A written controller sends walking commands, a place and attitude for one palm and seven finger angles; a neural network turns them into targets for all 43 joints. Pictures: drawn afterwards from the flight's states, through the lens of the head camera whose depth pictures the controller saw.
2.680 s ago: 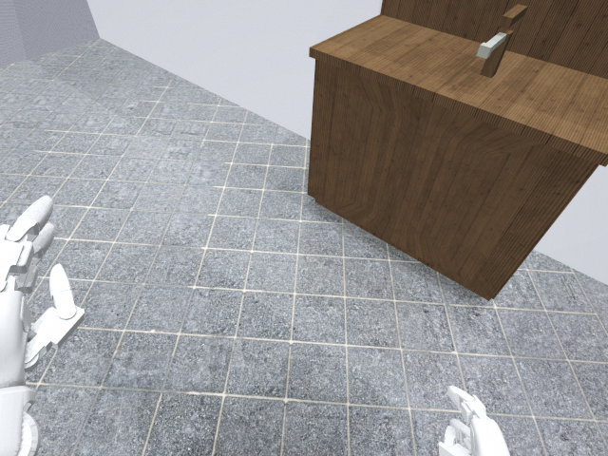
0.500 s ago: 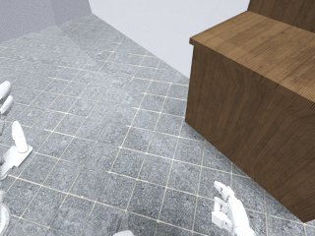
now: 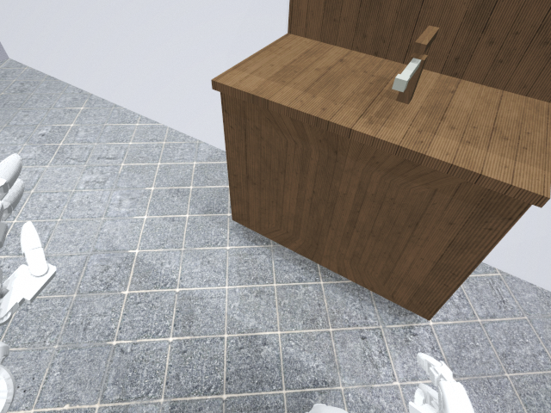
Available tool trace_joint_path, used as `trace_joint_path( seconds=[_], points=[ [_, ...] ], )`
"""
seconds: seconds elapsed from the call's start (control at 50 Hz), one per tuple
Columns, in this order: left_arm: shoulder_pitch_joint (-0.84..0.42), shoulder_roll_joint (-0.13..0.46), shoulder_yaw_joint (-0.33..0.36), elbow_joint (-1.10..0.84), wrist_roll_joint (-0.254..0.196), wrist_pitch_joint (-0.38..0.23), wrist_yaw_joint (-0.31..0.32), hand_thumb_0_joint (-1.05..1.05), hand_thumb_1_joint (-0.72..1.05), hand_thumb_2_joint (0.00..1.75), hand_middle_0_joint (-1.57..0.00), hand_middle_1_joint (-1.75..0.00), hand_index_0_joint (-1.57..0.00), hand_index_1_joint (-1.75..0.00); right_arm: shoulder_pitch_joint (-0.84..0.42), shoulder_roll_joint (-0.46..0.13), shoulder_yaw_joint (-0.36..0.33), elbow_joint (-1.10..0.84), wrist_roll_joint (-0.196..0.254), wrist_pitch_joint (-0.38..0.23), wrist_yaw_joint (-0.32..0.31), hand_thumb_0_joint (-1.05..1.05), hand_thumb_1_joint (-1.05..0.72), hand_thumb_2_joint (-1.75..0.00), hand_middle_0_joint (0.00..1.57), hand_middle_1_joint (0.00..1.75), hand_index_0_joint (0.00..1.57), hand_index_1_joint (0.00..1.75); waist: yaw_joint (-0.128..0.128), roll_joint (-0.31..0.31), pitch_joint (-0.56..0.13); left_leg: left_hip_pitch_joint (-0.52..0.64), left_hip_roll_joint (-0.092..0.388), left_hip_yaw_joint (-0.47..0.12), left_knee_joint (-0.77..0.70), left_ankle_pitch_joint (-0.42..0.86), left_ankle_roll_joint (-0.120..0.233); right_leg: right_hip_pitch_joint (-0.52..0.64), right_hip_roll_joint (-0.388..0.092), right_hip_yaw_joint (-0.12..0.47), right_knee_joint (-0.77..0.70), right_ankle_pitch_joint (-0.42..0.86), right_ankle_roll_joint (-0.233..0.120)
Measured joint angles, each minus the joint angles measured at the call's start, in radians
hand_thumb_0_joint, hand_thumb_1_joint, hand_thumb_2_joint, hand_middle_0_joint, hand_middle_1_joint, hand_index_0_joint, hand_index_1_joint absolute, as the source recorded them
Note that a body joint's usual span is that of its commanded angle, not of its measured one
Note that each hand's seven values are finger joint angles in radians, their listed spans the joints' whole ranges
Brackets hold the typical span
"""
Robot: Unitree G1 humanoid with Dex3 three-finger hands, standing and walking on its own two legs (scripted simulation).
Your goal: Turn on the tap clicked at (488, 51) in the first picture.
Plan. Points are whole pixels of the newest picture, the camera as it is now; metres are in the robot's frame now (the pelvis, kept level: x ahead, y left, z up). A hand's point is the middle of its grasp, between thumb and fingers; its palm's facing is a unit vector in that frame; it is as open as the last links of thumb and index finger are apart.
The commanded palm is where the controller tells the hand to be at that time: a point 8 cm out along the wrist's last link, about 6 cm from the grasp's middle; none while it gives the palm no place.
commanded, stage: turn to face it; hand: left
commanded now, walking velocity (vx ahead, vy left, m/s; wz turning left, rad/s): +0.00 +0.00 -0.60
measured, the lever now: (400, 83) +0.80 -0.23 +0.11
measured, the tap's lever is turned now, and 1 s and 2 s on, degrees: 0 0 0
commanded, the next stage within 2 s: take the last steps up to it in 1.30 s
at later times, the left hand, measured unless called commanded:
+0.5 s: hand (191, 299) +0.19 +0.11 +0.18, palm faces +0.12 -0.87 -0.49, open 7.4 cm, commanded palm +0.16 +0.16 +0.18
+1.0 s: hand (325, 365) +0.14 -0.02 +0.17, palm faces -0.19 -0.85 -0.49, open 7.4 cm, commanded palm +0.12 +0.06 +0.18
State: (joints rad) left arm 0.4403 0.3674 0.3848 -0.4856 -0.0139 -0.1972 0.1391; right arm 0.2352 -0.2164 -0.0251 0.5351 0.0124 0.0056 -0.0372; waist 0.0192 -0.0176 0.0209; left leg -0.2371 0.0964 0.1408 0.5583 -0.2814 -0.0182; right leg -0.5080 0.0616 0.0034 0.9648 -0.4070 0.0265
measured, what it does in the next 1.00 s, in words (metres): walks backwards, turning right: right foot, then left foot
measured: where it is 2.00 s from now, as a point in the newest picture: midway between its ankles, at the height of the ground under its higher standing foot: outside the picture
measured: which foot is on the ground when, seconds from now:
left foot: down 0.00-0.20, up 0.22-0.56, down 0.58-0.84, up 0.86-1.00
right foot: up 0.00-0.16, down 0.18-0.60, up 0.62-0.82, down 0.84-1.00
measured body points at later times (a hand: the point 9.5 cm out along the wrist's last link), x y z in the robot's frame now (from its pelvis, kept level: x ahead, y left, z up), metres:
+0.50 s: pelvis -0.08 -0.06 +0.00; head -0.07 -0.08 +0.45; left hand +0.17 +0.15 +0.21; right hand -0.02 -0.36 -0.09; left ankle -0.04 +0.08 -0.70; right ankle -0.02 -0.15 -0.73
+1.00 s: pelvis -0.17 -0.07 -0.01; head -0.14 -0.12 +0.44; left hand +0.15 +0.03 +0.20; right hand -0.17 -0.35 -0.12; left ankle -0.10 +0.06 -0.67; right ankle -0.18 -0.18 -0.73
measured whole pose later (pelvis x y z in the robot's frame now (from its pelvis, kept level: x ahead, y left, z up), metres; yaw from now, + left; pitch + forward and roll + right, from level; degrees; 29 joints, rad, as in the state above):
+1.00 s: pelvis -0.17 -0.07 -0.01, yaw -35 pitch -1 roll +0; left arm 0.48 0.38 0.37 -0.55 -0.04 -0.20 0.14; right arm 0.16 -0.21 0.01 0.59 0.01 0.02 0.00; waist -0.02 0.04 0.14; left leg -0.48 0.10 0.03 1.10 -0.45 -0.08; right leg -0.37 0.03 -0.02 0.61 -0.23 -0.05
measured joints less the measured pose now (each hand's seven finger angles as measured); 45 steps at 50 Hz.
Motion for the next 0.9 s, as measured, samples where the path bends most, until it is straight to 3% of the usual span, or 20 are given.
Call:
trace_joint_path(
  seconds=[0.06, 0.16, 0.18, 0.22, 0.28, 0.34, 0.42, 0.56, 0.6, 0.62, 0.68, 0.72, 0.78, 0.82, 0.86, 0.9],
  points=[
    [-0.004, -0.028, -0.027, 0.007, 0.004, 0.012, 0.001, 0.01, 0.89, 0.90, -0.21, -0.30, -0.21, -0.30, 0.007, 0.032, 0.024, 0.004, 0.005, -0.018, 0.020, 0.02, -0.91, -0.90, 0.20, 0.30, 0.20, 0.30, 0.014, 0.045, 0.010, 0.008, 0.054, 0.030, -0.003, 0.006, -0.015, 0.037, -0.048, -0.053, -0.024, -0.019, 0.025],
    [-0.019, -0.003, -0.034, 0.000, 0.002, 0.018, -0.005, 0.01, 0.90, 0.90, -0.21, -0.30, -0.21, -0.30, 0.006, 0.078, 0.062, 0.001, 0.000, -0.053, 0.042, 0.02, -0.90, -0.90, 0.20, 0.30, 0.20, 0.30, 0.015, 0.076, 0.048, -0.024, 0.130, 0.078, 0.047, 0.004, -0.053, 0.168, -0.084, -0.095, -0.263, 0.008, 0.035],
    [-0.024, 0.012, -0.028, -0.003, 0.001, 0.018, -0.007, 0.01, 0.90, 0.90, -0.21, -0.30, -0.21, -0.30, 0.007, 0.082, 0.066, -0.004, 0.000, -0.058, 0.046, 0.02, -0.90, -0.90, 0.20, 0.30, 0.20, 0.30, 0.011, 0.075, 0.055, -0.042, 0.143, 0.083, 0.076, -0.004, -0.063, 0.203, -0.086, -0.101, -0.325, 0.043, 0.030],
    [-0.047, 0.018, -0.026, -0.005, 0.003, 0.011, -0.010, 0.01, 0.90, 0.90, -0.21, -0.30, -0.21, -0.30, -0.010, 0.068, 0.064, 0.000, 0.003, -0.059, 0.050, 0.02, -0.90, -0.90, 0.20, 0.30, 0.21, 0.30, -0.005, 0.105, 0.092, -0.087, 0.173, 0.054, 0.168, -0.059, -0.071, 0.195, -0.059, -0.117, -0.341, 0.164, -0.027],
    [-0.023, 0.018, -0.018, -0.029, -0.015, 0.010, -0.009, 0.01, 0.89, 0.90, -0.21, -0.30, -0.21, -0.30, -0.050, 0.033, 0.048, 0.032, 0.007, -0.022, 0.044, 0.02, -0.90, -0.90, 0.20, 0.30, 0.21, 0.30, -0.023, 0.092, 0.116, -0.195, 0.080, -0.058, 0.428, -0.196, -0.070, 0.148, -0.047, -0.085, -0.308, 0.147, -0.083],
    [0.057, 0.024, 0.002, -0.070, -0.029, 0.007, -0.006, 0.01, 0.89, 0.90, -0.22, -0.30, -0.22, -0.30, -0.069, -0.001, 0.026, 0.043, 0.005, 0.018, 0.033, 0.02, -0.90, -0.90, 0.20, 0.30, 0.20, 0.30, -0.043, 0.071, 0.112, -0.257, 0.013, -0.093, 0.572, -0.172, -0.077, 0.138, -0.030, -0.044, -0.350, 0.186, -0.093],
    [0.112, 0.044, 0.016, -0.079, -0.036, 0.001, -0.001, 0.01, 0.89, 0.90, -0.22, -0.31, -0.22, -0.30, -0.052, -0.036, -0.006, 0.046, 0.001, 0.042, 0.013, 0.02, -0.91, -0.90, 0.20, 0.30, 0.20, 0.30, -0.041, 0.041, 0.069, -0.237, -0.025, -0.087, 0.468, -0.153, -0.073, 0.133, -0.009, -0.003, -0.416, 0.245, -0.103],
    [0.059, 0.016, -0.007, -0.044, -0.031, 0.013, 0.010, 0.01, 0.89, 0.90, -0.22, -0.30, -0.22, -0.30, -0.021, -0.075, -0.019, 0.024, 0.000, 0.051, 0.000, 0.02, -0.91, -0.90, 0.19, 0.30, 0.20, 0.30, -0.009, -0.005, -0.010, -0.054, -0.063, -0.071, 0.080, -0.168, -0.031, 0.101, 0.025, 0.055, -0.477, 0.324, -0.103],
    [0.027, 0.005, -0.015, -0.036, -0.028, 0.013, 0.005, 0.01, 0.89, 0.90, -0.21, -0.30, -0.22, -0.30, -0.028, -0.065, -0.015, 0.011, -0.004, 0.048, -0.002, 0.02, -0.91, -0.90, 0.19, 0.30, 0.20, 0.30, -0.003, -0.024, -0.008, -0.013, -0.063, -0.052, -0.022, -0.066, -0.007, 0.077, 0.035, 0.072, -0.444, 0.293, -0.084],
    [0.013, 0.000, -0.017, -0.028, -0.024, 0.012, 0.002, 0.01, 0.89, 0.90, -0.21, -0.30, -0.22, -0.30, -0.033, -0.057, -0.011, 0.003, -0.006, 0.044, -0.004, 0.02, -0.91, -0.90, 0.19, 0.30, 0.20, 0.30, 0.003, -0.028, 0.000, -0.009, -0.054, -0.037, -0.032, -0.001, 0.001, 0.053, 0.042, 0.073, -0.377, 0.206, -0.061],
    [-0.010, 0.001, -0.013, -0.006, -0.003, 0.005, -0.006, 0.01, 0.89, 0.90, -0.21, -0.30, -0.21, -0.30, -0.036, -0.014, -0.007, -0.018, -0.004, 0.018, -0.001, 0.02, -0.91, -0.90, 0.19, 0.30, 0.20, 0.30, 0.003, -0.013, 0.016, -0.003, -0.015, -0.017, -0.015, 0.018, -0.006, -0.033, 0.027, 0.019, -0.004, 0.045, -0.009],
    [-0.005, -0.008, -0.019, 0.004, -0.003, 0.001, -0.006, 0.01, 0.89, 0.90, -0.21, -0.30, -0.21, -0.30, -0.031, 0.008, 0.002, -0.023, 0.004, 0.003, 0.012, 0.02, -0.91, -0.90, 0.19, 0.30, 0.20, 0.30, 0.009, 0.017, 0.019, -0.001, 0.022, -0.006, -0.011, 0.010, -0.023, -0.027, -0.007, -0.019, 0.070, 0.003, 0.008],
    [0.010, -0.016, -0.028, -0.001, -0.005, 0.003, 0.000, 0.01, 0.89, 0.90, -0.21, -0.30, -0.21, -0.30, -0.022, 0.035, 0.029, -0.025, 0.009, -0.024, 0.028, 0.02, -0.90, -0.90, 0.20, 0.30, 0.20, 0.30, 0.025, 0.058, 0.029, -0.010, 0.083, 0.024, 0.010, 0.004, -0.050, 0.062, -0.058, -0.061, -0.083, -0.028, 0.026],
    [0.002, 0.000, -0.025, -0.008, -0.004, 0.005, 0.000, 0.01, 0.90, 0.90, -0.21, -0.30, -0.21, -0.30, -0.015, 0.052, 0.046, -0.027, 0.007, -0.044, 0.035, 0.01, -0.90, -0.90, 0.20, 0.30, 0.20, 0.30, 0.030, 0.071, 0.046, -0.033, 0.120, 0.035, 0.059, -0.014, -0.071, 0.147, -0.075, -0.076, -0.243, 0.018, 0.029],
    [-0.030, 0.014, -0.022, -0.009, 0.001, 0.001, -0.001, 0.01, 0.90, 0.90, -0.21, -0.30, -0.21, -0.30, -0.018, 0.056, 0.056, -0.022, 0.007, -0.057, 0.042, 0.01, -0.90, -0.90, 0.20, 0.30, 0.20, 0.30, 0.026, 0.087, 0.074, -0.079, 0.155, 0.022, 0.149, -0.051, -0.076, 0.184, -0.063, -0.087, -0.328, 0.127, -0.008],
    [-0.061, 0.007, -0.029, -0.003, -0.003, -0.002, -0.003, 0.01, 0.89, 0.90, -0.21, -0.30, -0.21, -0.30, -0.045, 0.042, 0.056, 0.012, 0.006, -0.046, 0.042, 0.01, -0.90, -0.90, 0.20, 0.30, 0.20, 0.30, 0.009, 0.096, 0.106, -0.153, 0.120, -0.059, 0.314, -0.175, -0.065, 0.152, -0.047, -0.087, -0.288, 0.126, -0.056]
  ],
)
